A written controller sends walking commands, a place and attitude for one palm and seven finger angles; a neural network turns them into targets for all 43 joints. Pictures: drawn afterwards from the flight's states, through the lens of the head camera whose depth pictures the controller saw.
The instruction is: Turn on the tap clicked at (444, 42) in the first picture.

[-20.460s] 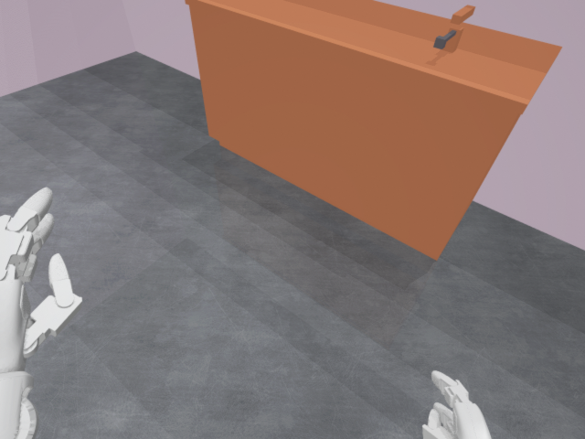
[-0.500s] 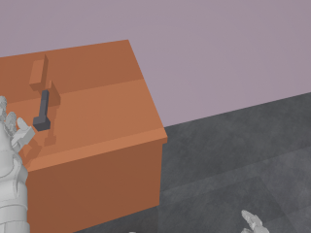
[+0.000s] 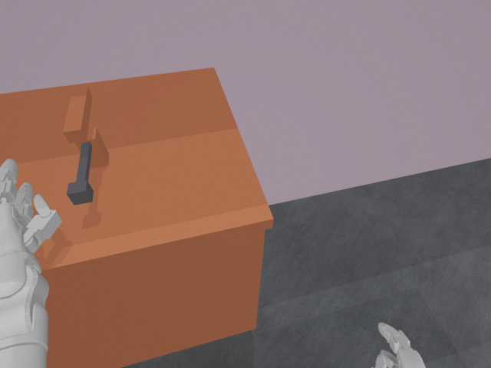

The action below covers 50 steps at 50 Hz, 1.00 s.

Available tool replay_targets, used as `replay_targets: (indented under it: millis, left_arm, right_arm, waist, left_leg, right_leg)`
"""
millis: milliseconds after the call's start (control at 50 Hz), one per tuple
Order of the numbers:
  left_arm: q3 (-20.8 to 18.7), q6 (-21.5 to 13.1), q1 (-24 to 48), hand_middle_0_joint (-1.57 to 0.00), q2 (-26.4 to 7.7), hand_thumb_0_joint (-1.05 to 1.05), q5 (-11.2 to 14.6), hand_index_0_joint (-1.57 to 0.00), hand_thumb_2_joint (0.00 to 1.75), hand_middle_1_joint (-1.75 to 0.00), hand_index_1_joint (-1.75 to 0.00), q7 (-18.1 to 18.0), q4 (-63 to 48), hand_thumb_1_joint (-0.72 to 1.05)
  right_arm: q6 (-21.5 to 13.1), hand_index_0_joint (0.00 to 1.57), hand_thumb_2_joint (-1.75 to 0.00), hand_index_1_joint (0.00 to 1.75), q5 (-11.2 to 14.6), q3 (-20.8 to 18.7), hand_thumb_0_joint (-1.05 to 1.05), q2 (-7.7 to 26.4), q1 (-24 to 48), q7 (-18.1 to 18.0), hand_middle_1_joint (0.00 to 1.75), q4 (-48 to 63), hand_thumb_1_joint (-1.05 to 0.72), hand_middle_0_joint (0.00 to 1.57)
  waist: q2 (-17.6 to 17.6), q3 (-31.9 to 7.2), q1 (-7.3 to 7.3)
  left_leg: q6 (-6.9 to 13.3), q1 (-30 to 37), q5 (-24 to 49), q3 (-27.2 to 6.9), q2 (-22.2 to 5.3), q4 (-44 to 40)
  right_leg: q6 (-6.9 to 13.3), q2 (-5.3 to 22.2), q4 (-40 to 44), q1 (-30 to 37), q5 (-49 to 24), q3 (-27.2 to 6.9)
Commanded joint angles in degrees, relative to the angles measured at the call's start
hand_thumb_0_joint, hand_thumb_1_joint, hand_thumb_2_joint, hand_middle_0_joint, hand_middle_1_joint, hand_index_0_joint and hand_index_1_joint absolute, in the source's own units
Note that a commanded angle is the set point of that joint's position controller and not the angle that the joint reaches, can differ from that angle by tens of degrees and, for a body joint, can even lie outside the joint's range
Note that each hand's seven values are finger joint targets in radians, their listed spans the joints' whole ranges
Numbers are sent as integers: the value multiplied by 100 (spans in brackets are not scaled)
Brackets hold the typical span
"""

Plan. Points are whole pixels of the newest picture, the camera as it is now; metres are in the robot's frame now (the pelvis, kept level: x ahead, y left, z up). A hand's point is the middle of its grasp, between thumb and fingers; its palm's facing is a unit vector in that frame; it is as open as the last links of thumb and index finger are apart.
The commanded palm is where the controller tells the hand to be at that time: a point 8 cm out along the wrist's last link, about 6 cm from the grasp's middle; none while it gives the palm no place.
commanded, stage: push the lever round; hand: left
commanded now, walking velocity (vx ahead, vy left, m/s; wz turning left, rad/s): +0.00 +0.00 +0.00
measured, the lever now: (80, 192) +0.35 +0.30 +0.10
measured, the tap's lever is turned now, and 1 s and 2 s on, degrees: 0 17 44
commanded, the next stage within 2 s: none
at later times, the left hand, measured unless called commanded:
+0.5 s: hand (77, 205) +0.32 +0.30 +0.10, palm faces +0.55 -0.83 -0.09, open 7.8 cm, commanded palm +0.28 +0.33 +0.10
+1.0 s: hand (102, 198) +0.34 +0.27 +0.10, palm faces +0.59 -0.80 -0.07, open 7.8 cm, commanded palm +0.29 +0.29 +0.10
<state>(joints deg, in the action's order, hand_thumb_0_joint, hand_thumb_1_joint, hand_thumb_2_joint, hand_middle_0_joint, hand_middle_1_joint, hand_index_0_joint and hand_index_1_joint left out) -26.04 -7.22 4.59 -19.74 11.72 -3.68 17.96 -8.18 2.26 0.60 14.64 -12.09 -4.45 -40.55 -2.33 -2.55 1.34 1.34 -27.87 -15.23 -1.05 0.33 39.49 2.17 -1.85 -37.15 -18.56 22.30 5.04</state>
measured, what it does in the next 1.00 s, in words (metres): stands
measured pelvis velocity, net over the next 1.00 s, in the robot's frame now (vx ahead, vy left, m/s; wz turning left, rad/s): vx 0.01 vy -0.01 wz -0.01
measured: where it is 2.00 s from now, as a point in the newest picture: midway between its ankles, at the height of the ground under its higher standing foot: outside the picture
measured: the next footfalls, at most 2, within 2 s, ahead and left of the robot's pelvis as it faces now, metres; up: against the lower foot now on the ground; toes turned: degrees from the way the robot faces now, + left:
none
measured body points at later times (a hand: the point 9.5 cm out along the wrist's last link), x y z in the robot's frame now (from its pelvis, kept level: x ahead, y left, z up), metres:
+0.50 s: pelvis +0.00 +0.00 +0.00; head +0.02 -0.01 +0.45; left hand +0.29 +0.34 +0.11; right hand +0.13 -0.26 -0.10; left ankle +0.05 +0.10 -0.72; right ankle -0.03 -0.09 -0.72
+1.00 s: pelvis +0.01 -0.01 +0.00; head +0.02 -0.02 +0.45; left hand +0.30 +0.31 +0.10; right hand +0.16 -0.25 -0.10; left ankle +0.05 +0.10 -0.72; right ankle -0.03 -0.09 -0.72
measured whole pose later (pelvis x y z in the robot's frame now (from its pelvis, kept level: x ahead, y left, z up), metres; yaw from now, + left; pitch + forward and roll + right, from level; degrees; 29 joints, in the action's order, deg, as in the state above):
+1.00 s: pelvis +0.01 -0.01 +0.00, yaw +0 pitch +4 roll -1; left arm -19.5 -4.4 8.6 -13.6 7.3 -16.7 16.9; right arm -5.4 1.3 0.7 13.9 -11.6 -2.7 -39.6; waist -2.2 -3.8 0.4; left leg 0.7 -28.3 -16.4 -0.9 0.0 40.3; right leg 2.8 -2.2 -38.3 -19.3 23.5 4.7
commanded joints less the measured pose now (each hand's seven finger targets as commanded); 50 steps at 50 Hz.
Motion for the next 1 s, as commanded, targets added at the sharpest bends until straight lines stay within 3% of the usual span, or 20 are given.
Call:
replay_targets:
  millis: [0,20,140,200,220,240,260,380,420,440,460,480,560,620,660,720,760,780,920,980]
  left_arm:
    - [-303,-285,1643,-15,-1542,0,-6,-15,90,-15,-15,-74,-1212,90]
    - [-479,-317,1780,-15,-1742,0,-75,-15,90,-15,-15,-162,-1306,90]
    - [-266,-412,1816,-15,-1557,0,-197,-15,90,-15,-15,-335,-1187,90]
    - [-41,-301,1994,-15,-1379,0,-140,-15,90,-15,-15,-283,-934,90]
    - [-216,-285,2037,-15,-1557,0,-174,-15,90,-15,-15,-308,-937,90]
    - [-19,-232,2033,-15,-1375,0,-168,-15,90,-15,-15,-288,-884,90]
    - [-148,-194,2109,-15,-1547,0,-157,-15,90,-15,-15,-302,-820,90]
    - [-209,-310,1875,-15,-1509,0,-218,-15,90,-15,-15,-480,-1169,90]
    - [-308,-370,1677,-15,-1530,0,-234,-15,90,-15,-15,-551,-1152,90]
    - [-95,-373,1739,-15,-1322,0,-207,-15,90,-15,-15,-528,-1129,90]
    - [-288,-386,1796,-15,-1549,0,-204,-15,90,-15,-15,-544,-1046,90]
    - [-36,-400,1892,-15,-1307,0,-192,-15,90,-15,-15,-496,-1156,90]
    - [4,-345,1974,-15,-1328,0,-230,-15,90,-15,-15,-516,-1096,90]
    - [-1,-326,2174,-15,-1367,0,-271,-15,90,-15,-15,-546,-1140,90]
    - [175,-313,2223,-15,-1177,0,-266,-15,90,-15,-15,-573,-1211,90]
    - [331,-342,2181,-15,-875,0,-294,-15,90,-15,-15,-744,-1344,90]
    - [349,-315,2040,-15,-790,0,-301,-15,90,-15,-15,-875,-1227,90]
    - [399,-310,2169,-15,-798,0,-327,-15,90,-15,-15,-932,-1282,90]
    - [223,-135,1954,-15,-849,0,-545,-15,90,-15,-15,-1386,-1364,90]
    - [479,-92,1947,-15,-512,0,-555,-15,90,-15,-15,-1509,-1592,90]
  right_arm:
    - [-269,20,-90,30,17,-259,0,836,326,-74,30,763,-90,20]
    - [-247,20,-90,30,3,-244,0,821,344,-87,30,719,-90,20]
    - [-230,20,-90,30,-34,-211,0,789,352,-14,30,775,-90,20]
    - [-220,20,-90,30,-1,-193,0,818,370,-22,30,796,-90,20]
    - [-191,20,-90,30,14,-200,0,819,367,-38,30,760,-90,20]
    - [-190,20,-90,30,15,-192,0,820,361,-40,30,804,-90,20]
    - [-182,20,-90,30,24,-198,0,847,329,-46,30,798,-90,20]
    - [-164,20,-90,30,-42,-260,0,829,257,35,30,852,-90,20]
    - [-132,20,-90,30,-49,-270,0,822,239,59,30,800,-90,20]
    - [-126,20,-90,30,-40,-261,0,823,254,69,30,816,-90,20]
    - [-105,20,-90,30,-29,-271,0,831,233,65,30,785,-90,20]
    - [-117,20,-90,30,-35,-263,0,827,279,66,30,813,-90,20]
    - [-101,20,-90,30,-13,-254,0,825,288,41,30,784,-90,20]
    - [-79,20,-90,30,-7,-242,0,829,312,4,30,748,-90,20]
    - [-101,20,-90,30,-11,-250,0,817,303,16,30,787,-90,20]
    - [-119,20,-90,30,-36,-265,0,779,324,42,30,751,-90,20]
    - [-120,20,-90,30,-54,-283,0,792,293,75,30,766,-90,20]
    - [-108,20,-90,30,-48,-277,0,802,330,81,30,764,-90,20]
    - [60,20,-90,30,-106,-271,0,761,402,138,30,808,-90,20]
    - [88,20,-90,30,-114,-277,0,718,459,172,30,894,-90,20]
  waist:
    - [-197,-1128,-146]
    - [-395,-1136,-117]
    - [-462,-1202,-150]
    - [-239,-997,-220]
    - [-325,-1010,-184]
    - [-305,-1033,-202]
    - [-175,-1037,-199]
    - [-262,-1544,-83]
    - [-142,-1471,-69]
    - [-146,-1419,-159]
    - [-55,-1278,-133]
    - [-143,-1322,-185]
    - [-305,-1072,-201]
    - [-203,-1101,-231]
    - [-246,-1210,-242]
    - [-313,-1398,-231]
    - [-76,-1363,-208]
    - [-123,-1370,-258]
    - [-89,-1467,-113]
    - [-126,-1515,-135]
  left_leg:
    - [45,1356,573,-316,1,-546]
    - [45,1405,606,-309,1,-539]
    - [31,1324,496,-329,-5,-511]
    - [55,1205,287,-303,5,-521]
    - [46,1211,243,-315,-8,-542]
    - [54,1206,237,-296,9,-540]
    - [54,1158,239,-309,2,-540]
    - [46,1374,812,-270,-3,-413]
    - [48,1331,914,-257,-14,-385]
    - [58,1276,828,-226,-1,-370]
    - [53,1185,775,-243,-18,-391]
    - [68,1231,782,-203,5,-360]
    - [68,1184,601,-212,-5,-408]
    - [77,1225,612,-226,-16,-416]
    - [65,1303,657,-244,-10,-413]
    - [47,1487,823,-277,-26,-363]
    - [43,1387,811,-290,-17,-350]
    - [47,1366,782,-262,-12,-323]
    - [35,1283,1096,-191,5,-283]
    - [30,1367,1216,-167,-7,-253]
  right_leg:
    - [-107,8,667,-532,-1088,-316]
    - [-88,9,668,-517,-1110,-341]
    - [-71,0,592,-535,-998,-326]
    - [-97,4,677,-626,-878,-341]
    - [-82,4,675,-605,-835,-345]
    - [-90,13,683,-609,-840,-353]
    - [-90,6,692,-583,-845,-350]
    - [-88,-11,555,-354,-1319,-339]
    - [-99,-18,537,-314,-1442,-334]
    - [-123,-2,555,-377,-1414,-351]
    - [-107,-18,564,-378,-1378,-343]
    - [-121,-6,562,-412,-1409,-370]
    - [-105,0,618,-524,-1213,-381]
    - [-106,8,622,-521,-1194,-381]
    - [-99,3,600,-522,-1228,-358]
    - [-99,2,548,-539,-1332,-336]
    - [-108,-5,539,-517,-1367,-311]
    - [-115,11,546,-537,-1366,-337]
    - [-106,42,468,-257,-1750,-341]
    - [-107,39,464,-254,-1879,-323]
